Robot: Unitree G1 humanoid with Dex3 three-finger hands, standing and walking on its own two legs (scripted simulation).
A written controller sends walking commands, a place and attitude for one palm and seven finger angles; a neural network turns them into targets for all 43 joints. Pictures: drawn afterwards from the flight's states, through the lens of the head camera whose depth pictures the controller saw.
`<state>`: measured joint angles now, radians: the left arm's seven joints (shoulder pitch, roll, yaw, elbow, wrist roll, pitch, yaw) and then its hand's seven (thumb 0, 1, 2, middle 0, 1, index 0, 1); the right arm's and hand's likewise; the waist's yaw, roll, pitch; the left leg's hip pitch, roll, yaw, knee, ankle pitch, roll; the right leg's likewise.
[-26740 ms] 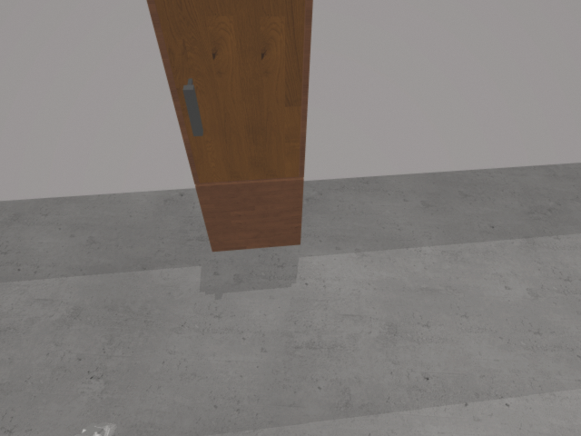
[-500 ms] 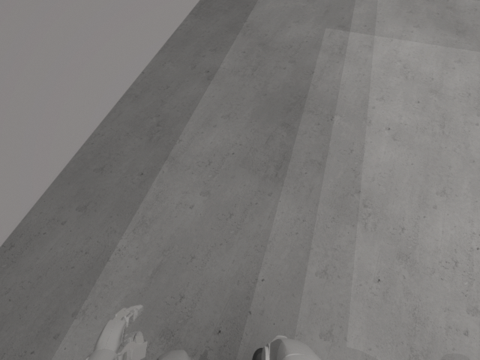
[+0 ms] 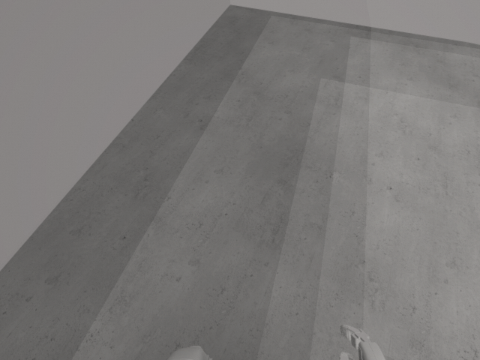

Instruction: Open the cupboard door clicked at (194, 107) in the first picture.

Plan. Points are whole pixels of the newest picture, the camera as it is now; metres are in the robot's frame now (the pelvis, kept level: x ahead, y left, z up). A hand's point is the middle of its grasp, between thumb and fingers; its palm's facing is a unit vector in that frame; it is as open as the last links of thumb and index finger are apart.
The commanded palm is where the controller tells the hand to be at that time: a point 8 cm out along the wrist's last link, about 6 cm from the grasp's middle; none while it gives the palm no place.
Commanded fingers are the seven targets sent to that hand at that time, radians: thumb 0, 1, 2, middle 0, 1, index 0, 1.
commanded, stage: walk to a spot facing it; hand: left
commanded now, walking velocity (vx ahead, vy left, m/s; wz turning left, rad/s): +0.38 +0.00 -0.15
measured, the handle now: out of the picture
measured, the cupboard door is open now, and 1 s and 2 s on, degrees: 52 52 52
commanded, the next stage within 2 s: turn to face it in 0.26 s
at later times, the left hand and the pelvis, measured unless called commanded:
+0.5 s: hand (200, 270) +0.31 +0.12 -0.14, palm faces +0.00 -0.97 -0.23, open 7.3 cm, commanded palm none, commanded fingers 0.00 0.90 0.90 -0.20 -0.30 -0.20 -0.30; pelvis +0.23 -0.07 +0.02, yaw +1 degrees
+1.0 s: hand (195, 239) +0.38 +0.14 -0.14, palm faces +0.28 -0.92 -0.26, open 7.3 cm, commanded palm none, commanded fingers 0.00 0.90 0.90 -0.20 -0.30 -0.20 -0.30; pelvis +0.33 -0.09 +0.01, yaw +15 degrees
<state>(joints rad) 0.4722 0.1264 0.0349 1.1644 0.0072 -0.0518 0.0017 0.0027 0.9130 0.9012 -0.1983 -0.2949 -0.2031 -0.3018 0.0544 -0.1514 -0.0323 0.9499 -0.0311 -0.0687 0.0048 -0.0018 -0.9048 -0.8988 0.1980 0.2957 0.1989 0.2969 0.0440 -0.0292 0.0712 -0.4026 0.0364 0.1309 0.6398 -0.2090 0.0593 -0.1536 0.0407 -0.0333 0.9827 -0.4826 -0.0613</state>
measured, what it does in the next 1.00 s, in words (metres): walks ahead, turning left: right foot, then left foot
